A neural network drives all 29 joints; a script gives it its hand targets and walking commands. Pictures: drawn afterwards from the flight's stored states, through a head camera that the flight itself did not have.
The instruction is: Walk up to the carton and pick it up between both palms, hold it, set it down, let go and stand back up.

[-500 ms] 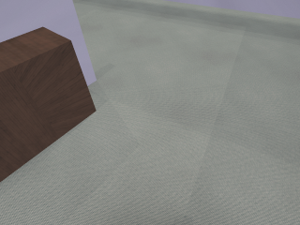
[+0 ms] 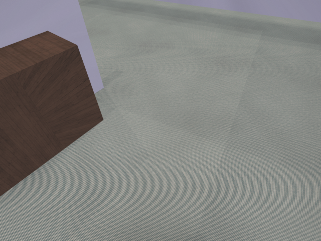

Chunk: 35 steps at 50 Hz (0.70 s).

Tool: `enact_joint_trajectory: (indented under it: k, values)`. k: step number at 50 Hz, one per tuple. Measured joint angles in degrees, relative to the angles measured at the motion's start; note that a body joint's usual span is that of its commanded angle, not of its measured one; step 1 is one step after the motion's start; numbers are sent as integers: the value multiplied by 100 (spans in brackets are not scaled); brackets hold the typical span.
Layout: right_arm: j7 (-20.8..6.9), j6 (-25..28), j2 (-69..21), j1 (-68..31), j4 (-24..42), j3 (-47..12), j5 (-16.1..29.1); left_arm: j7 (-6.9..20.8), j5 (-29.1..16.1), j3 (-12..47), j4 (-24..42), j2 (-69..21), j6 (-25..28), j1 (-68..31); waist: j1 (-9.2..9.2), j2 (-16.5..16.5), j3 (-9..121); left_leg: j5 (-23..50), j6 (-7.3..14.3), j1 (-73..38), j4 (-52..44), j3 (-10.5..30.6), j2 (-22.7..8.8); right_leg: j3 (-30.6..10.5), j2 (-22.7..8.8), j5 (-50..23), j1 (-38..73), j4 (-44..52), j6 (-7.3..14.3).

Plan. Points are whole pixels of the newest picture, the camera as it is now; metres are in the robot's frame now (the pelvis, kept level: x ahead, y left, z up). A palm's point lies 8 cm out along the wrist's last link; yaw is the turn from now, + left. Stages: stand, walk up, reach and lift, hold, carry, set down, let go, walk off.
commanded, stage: stand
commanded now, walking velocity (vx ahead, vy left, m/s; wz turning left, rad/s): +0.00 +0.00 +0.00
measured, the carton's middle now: out of the picture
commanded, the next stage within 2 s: walk up in 0.32 s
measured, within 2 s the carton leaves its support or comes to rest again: neither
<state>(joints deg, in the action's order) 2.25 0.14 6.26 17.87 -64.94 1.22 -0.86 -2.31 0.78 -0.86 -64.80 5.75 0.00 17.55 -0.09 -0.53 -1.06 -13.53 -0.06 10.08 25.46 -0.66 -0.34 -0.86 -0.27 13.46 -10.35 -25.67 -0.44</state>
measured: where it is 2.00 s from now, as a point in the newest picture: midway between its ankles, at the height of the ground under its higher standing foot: outside the picture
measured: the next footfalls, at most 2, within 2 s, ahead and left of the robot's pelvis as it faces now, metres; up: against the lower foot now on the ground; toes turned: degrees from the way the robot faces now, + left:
left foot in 0.86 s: +0.07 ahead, +0.29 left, +0.00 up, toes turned +28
right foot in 1.14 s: +0.23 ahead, +0.13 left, +0.00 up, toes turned +30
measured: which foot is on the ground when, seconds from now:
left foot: down 0.00-0.52, up 0.54-0.84, down 0.86-1.00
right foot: down 0.00-0.84, up 0.86-1.00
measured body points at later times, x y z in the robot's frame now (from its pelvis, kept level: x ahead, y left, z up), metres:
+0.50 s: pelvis -0.01 +0.00 +0.00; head -0.01 -0.01 +0.45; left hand -0.03 +0.20 -0.16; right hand -0.03 -0.21 -0.17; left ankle +0.00 +0.12 -0.74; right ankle +0.01 -0.12 -0.74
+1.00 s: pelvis +0.05 +0.13 -0.02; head +0.04 +0.16 +0.43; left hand +0.05 +0.43 -0.14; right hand +0.19 -0.12 -0.13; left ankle +0.03 +0.27 -0.74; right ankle +0.07 -0.01 -0.69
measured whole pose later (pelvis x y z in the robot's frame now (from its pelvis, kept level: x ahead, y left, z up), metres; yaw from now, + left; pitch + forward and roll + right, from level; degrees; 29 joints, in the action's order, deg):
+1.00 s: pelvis +0.05 +0.13 -0.02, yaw +27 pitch -1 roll +0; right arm -2.7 -1.3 15.5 18.1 -51.6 1.8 -1.1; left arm 0.4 3.9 -2.5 -44.9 19.6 2.2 11.7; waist -3.9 5.2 -1.1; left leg -15.4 0.7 21.5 37.5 0.2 -1.1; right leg 2.5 -4.5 35.1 -23.5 -61.9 1.3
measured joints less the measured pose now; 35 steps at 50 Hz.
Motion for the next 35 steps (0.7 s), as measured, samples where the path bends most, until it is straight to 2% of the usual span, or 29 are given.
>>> enact_joint_trajectory:
  k: [25,27,29,32,35]
  values:
    - [-10,10,1,133,-25,-37,7,3,2,41,-22,-4,12,154,3,1,75,65,-9,137,-7,10,-4,-8,3,-58,-144,-6,3]
    - [-154,-60,95,214,153,1,-37,-55,73,9,239,28,63,176,-126,-86,116,-434,-23,524,563,266,48,249,-35,30,-209,-92,32]
    - [-304,-171,285,243,326,91,-167,-174,160,-87,519,108,185,112,-145,-180,124,-1028,-151,1237,1930,243,-16,592,-111,105,-207,-114,42]
    - [-456,-278,656,85,543,281,-305,-296,231,-208,749,339,298,-50,-132,-188,15,-1019,-365,2017,3540,144,-319,950,-301,158,-46,-108,-45]
    - [-632,-340,1021,-121,788,416,-290,-285,319,-290,886,644,338,-229,-244,-70,-84,-761,-445,2236,3657,143,-656,1227,-591,283,194,-157,-199]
